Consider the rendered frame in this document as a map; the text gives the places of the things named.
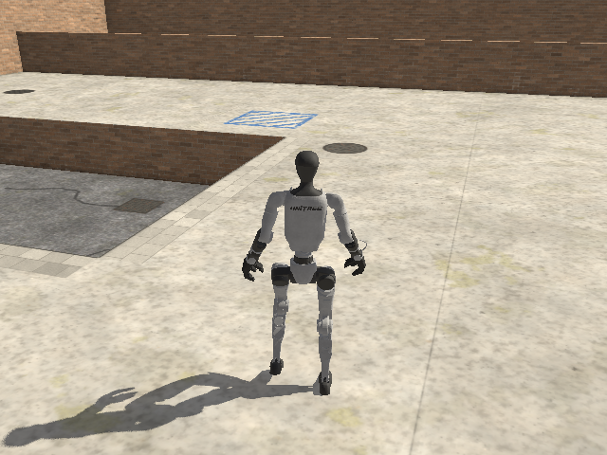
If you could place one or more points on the right robot hand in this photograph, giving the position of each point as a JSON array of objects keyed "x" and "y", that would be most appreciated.
[{"x": 361, "y": 264}]

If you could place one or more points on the robot right upper arm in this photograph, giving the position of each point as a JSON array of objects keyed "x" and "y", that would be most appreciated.
[{"x": 335, "y": 202}]

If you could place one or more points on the robot right forearm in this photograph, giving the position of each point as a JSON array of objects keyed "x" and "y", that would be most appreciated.
[{"x": 354, "y": 248}]

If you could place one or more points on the robot head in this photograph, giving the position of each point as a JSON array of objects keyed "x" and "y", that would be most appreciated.
[{"x": 307, "y": 163}]

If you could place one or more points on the robot left forearm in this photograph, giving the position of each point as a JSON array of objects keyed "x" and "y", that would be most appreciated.
[{"x": 255, "y": 250}]

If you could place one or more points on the robot left upper arm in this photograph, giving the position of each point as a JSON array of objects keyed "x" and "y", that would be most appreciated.
[{"x": 275, "y": 200}]

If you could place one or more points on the robot left thigh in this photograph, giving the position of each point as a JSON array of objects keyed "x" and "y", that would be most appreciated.
[{"x": 280, "y": 275}]

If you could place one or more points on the left robot hand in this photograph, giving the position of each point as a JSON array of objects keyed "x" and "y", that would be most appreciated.
[{"x": 247, "y": 267}]

